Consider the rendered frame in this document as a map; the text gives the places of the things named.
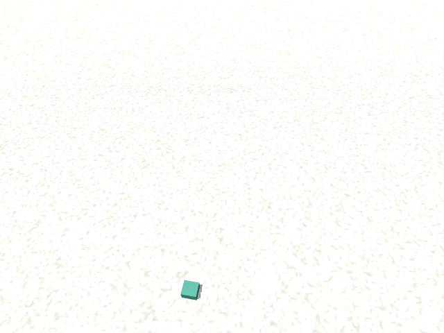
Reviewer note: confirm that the small box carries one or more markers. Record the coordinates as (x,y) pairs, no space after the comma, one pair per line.
(190,290)

